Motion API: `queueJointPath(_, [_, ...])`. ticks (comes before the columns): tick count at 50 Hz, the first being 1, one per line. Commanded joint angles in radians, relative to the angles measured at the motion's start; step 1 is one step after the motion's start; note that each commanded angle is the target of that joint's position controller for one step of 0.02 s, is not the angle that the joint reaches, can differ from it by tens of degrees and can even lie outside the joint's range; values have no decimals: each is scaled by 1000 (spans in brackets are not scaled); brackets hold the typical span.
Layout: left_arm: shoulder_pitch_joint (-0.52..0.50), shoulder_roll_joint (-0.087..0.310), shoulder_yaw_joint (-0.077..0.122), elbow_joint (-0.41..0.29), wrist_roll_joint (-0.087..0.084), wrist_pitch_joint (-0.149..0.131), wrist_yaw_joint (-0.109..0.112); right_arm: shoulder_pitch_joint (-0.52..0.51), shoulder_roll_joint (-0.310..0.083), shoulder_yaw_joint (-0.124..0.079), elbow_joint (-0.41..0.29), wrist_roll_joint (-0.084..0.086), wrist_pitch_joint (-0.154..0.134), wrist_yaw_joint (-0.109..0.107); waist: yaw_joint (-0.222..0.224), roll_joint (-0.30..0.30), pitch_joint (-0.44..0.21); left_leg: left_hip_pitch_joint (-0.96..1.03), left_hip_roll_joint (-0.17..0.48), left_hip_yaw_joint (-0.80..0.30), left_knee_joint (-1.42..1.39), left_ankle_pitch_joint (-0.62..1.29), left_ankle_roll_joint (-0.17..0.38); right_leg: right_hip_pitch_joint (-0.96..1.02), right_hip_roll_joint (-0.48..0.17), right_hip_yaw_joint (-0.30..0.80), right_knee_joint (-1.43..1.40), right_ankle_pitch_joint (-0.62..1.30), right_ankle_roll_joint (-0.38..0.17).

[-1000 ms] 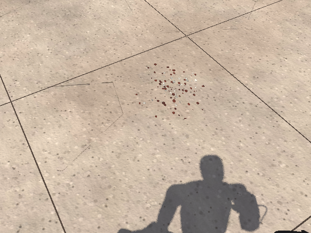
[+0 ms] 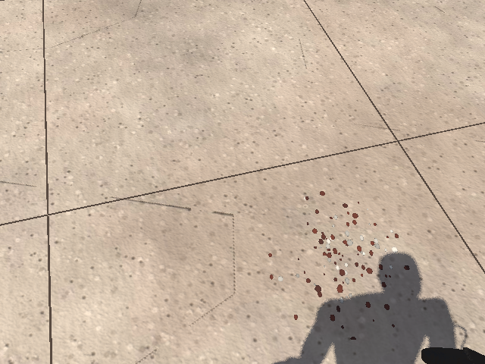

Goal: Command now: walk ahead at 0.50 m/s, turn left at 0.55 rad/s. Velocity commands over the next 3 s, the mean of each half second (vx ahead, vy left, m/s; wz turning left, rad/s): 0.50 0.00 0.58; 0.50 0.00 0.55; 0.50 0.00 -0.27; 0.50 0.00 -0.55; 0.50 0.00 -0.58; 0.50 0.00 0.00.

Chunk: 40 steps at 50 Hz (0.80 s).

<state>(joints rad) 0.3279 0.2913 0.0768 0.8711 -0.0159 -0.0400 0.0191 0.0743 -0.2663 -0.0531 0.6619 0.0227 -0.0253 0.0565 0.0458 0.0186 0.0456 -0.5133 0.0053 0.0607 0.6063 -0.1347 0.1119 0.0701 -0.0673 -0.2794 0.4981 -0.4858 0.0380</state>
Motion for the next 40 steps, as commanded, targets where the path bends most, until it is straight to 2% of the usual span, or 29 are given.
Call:
queueJointPath(1, [58,17,-18,-140,40,-41,-8,324,-353,-114,11,8,-1,-31,-83,255,-317,892,282,-719,-167,-147,299,-735,90,159,830,-83,-5])
queueJointPath(2, [-59,102,-7,-149,4,-81,-24,356,-263,-88,-15,1,-15,-26,-169,124,-409,927,325,-877,-298,-244,309,-839,86,372,912,-106,-24])
queueJointPath(3, [-153,141,4,-182,-31,-100,-30,320,-214,-74,-8,-8,-28,-24,-174,82,-260,823,298,-729,-319,-171,257,-904,41,373,880,-7,-48])
queueJointPath(4, [-163,126,-1,-183,-18,-109,-24,259,-190,-66,-13,-4,-34,-24,-125,2,-175,673,253,-609,-317,-69,222,-866,-2,369,789,80,-57])
queueJointPath(5, [-158,131,5,-170,9,-108,-17,196,-158,-57,-25,-6,-35,-27,-84,-16,-120,542,213,-514,-326,45,198,-802,-30,364,704,124,-48])
queueJointPath(6, [-135,137,11,-165,19,-96,-17,162,-138,-48,-43,-19,-36,-32,-50,9,-108,457,189,-465,-345,129,192,-731,-48,372,666,158,-40])
queueJointPath(8, [-116,117,11,-166,28,-73,-18,152,-144,-50,-49,-16,-39,-40,-26,12,-95,369,166,-415,-374,224,197,-684,-47,355,591,186,-9])
queueJointPath(10, [-159,91,2,-182,34,-59,-15,176,-171,-57,-40,-13,-41,-53,-32,10,-70,305,141,-357,-386,274,190,-685,-33,335,483,260,23])
queueJointPath(13, [-279,57,-14,-212,32,-60,-19,217,-187,-62,-23,-5,-33,-68,-76,40,-46,260,81,-297,-373,203,137,-643,10,326,238,469,39])
queueJointPath(15, [-347,52,-19,-229,22,-66,-28,248,-192,-64,-11,-2,-27,-72,-106,57,-43,248,72,-305,-362,127,111,-589,44,321,117,565,38])
queueJointPath(17, [-388,69,-15,-245,11,-72,-36,281,-194,-65,5,3,-22,-73,-121,67,-39,277,94,-354,-336,75,102,-566,59,337,58,582,30])
queueJointPath(20, [-381,109,0,-250,8,-86,-46,293,-181,-64,13,4,-14,-79,-104,89,-43,369,131,-447,-251,42,84,-544,63,369,-6,496,-2])
queueJointPath(21, [-354,120,6,-245,7,-90,-47,284,-182,-66,11,2,-11,-80,-87,107,-46,384,138,-471,-220,60,76,-512,64,367,-13,448,-17])
queueJointPath(22, [-291,129,15,-228,7,-96,-44,267,-172,-63,6,1,-8,-80,-50,118,-63,379,123,-476,-173,90,60,-430,69,349,-46,435,-39])
queueJointPath(23, [-192,157,30,-206,17,-101,-38,260,-138,-51,-2,-3,-9,-77,-1,104,-131,348,72,-442,-53,132,29,-265,41,358,-62,435,-73])
queueJointPath(24, [-42,210,44,-193,32,-102,-29,270,-80,-28,-21,-19,-11,-74,56,-4,-275,226,7,-358,224,-12,-9,-4,-127,520,-44,370,-134])
queueJointPath(25, [36,284,62,-157,40,-87,-33,419,-26,-11,-50,12,-21,-73,-13,-352,-381,-138,-124,-237,545,-464,-77,293,-345,1001,-142,147,-305])
queueJointPath(26, [13,189,43,-169,14,-83,-38,410,-135,-27,-21,23,-21,-77,10,-256,-317,-264,-37,-260,678,-439,-90,257,-356,1085,-195,-88,-295])
queueJointPath(27, [-30,126,26,-181,12,-76,-33,294,-191,-44,-31,15,-16,-76,40,-161,-189,-291,-3,-239,705,-342,-96,137,-308,912,-208,-60,-247])
queueJointPath(28, [-80,109,17,-185,22,-69,-31,238,-185,-45,-41,3,-11,-78,25,-97,-121,-258,31,-207,686,-271,-101,16,-264,776,-219,79,-219])
queueJointPath(29, [-107,88,10,-176,26,-64,-29,202,-173,-48,-54,-7,-11,-74,10,-92,-67,-237,57,-205,641,-225,-104,-73,-226,681,-239,192,-212])
queueJointPath(30, [-118,76,4,-170,31,-66,-26,206,-153,-48,-58,-1,-8,-67,-13,-116,-51,-192,82,-201,611,-196,-101,-131,-197,602,-262,262,-200])
queueJointPath(31, [-120,72,4,-162,29,-69,-25,215,-132,-45,-60,7,-3,-63,-21,-135,-46,-169,92,-187,587,-183,-102,-159,-182,549,-286,298,-200])
queueJointPath(33, [-113,88,10,-143,20,-77,-25,198,-97,-37,-73,7,7,-59,-26,-125,-32,-182,105,-169,539,-162,-110,-180,-186,472,-321,372,-220])
queueJointPath(36, [-103,127,23,-120,22,-77,-23,147,-83,-30,-96,0,9,-54,-21,-94,-23,-228,117,-162,425,-62,-125,-153,-201,381,-345,484,-236])
queueJointPath(40, [-93,152,26,-99,17,-64,-18,44,-65,-19,-115,1,-5,-30,15,-79,0,-178,102,-104,203,133,-114,-131,-169,231,-345,561,-202])
